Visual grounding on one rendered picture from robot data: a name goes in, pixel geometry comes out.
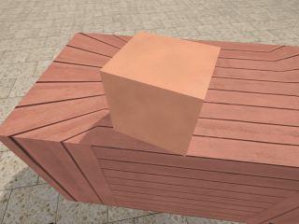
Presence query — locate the carton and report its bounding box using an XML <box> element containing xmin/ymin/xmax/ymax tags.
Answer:
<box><xmin>99</xmin><ymin>31</ymin><xmax>221</xmax><ymax>157</ymax></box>

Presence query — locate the pedestal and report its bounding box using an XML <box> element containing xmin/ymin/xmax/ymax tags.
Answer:
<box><xmin>0</xmin><ymin>33</ymin><xmax>299</xmax><ymax>224</ymax></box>

